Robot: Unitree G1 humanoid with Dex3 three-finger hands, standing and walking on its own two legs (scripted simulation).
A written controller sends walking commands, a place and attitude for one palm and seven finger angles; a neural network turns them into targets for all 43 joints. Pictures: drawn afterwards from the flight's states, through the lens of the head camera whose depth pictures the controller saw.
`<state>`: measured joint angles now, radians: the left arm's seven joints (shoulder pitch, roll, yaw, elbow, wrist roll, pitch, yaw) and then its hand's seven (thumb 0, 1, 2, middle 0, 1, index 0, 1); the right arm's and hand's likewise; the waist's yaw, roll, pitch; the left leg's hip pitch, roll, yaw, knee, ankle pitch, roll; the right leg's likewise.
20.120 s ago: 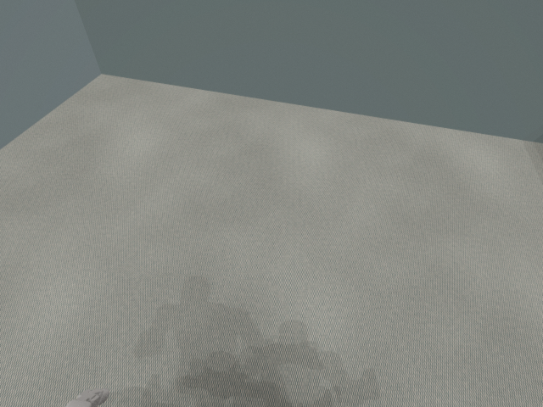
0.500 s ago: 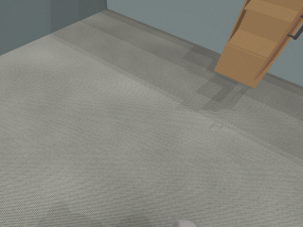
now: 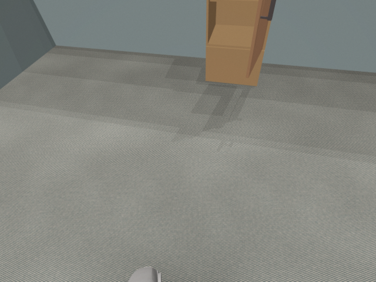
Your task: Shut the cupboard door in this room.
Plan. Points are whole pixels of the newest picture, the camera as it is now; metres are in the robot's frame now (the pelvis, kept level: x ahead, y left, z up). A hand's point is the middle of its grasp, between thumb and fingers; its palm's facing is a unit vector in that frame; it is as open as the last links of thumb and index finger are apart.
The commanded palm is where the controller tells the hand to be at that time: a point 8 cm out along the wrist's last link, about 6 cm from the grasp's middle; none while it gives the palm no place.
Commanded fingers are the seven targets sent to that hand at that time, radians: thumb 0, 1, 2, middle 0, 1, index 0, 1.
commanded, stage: turn or walk to find it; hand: left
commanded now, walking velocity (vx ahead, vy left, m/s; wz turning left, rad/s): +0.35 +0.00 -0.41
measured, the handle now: (268, 5) +1.40 -0.38 +0.01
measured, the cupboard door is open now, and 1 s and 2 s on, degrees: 80 80 80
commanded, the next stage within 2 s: stand and wait in 0.32 s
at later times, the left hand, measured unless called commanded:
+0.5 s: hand (104, 250) +0.23 +0.25 -0.19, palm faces -0.12 -0.97 -0.20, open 7.4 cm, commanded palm none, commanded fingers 0.00 0.90 0.90 -0.20 -0.30 -0.20 -0.30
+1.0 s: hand (150, 192) +0.40 +0.15 -0.17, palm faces -0.15 -0.97 -0.18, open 7.1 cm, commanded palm none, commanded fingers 0.00 0.90 0.90 -0.20 -0.30 -0.20 -0.30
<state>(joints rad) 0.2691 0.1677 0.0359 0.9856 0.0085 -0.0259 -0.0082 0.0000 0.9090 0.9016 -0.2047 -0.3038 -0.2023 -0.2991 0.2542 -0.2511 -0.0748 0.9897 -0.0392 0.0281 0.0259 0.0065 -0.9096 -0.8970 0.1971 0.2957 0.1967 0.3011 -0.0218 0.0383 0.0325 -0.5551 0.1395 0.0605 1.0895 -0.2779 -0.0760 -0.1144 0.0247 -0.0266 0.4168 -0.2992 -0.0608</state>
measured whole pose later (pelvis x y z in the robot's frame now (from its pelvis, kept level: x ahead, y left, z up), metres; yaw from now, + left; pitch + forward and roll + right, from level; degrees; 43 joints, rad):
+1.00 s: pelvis +0.28 +0.01 -0.01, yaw -10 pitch -1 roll +0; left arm 0.12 0.13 0.01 1.07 -0.01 -0.02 0.04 -0.03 0.94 0.90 -0.21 -0.30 -0.20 -0.30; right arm 0.33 -0.10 -0.01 1.15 -0.01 0.00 -0.02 0.00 -0.91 -0.90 0.20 0.30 0.20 0.30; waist -0.03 0.02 0.03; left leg -0.17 0.09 0.10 0.50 -0.29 -0.05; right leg -0.24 -0.02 -0.12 0.51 -0.25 -0.03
